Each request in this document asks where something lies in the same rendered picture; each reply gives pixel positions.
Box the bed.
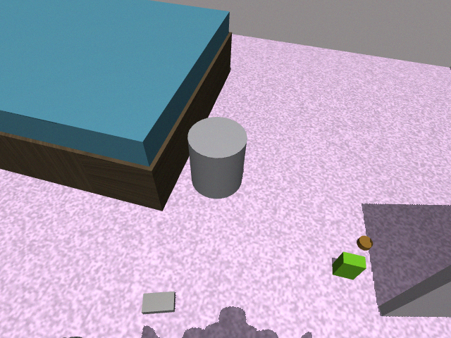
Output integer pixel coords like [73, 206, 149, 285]
[0, 0, 232, 211]

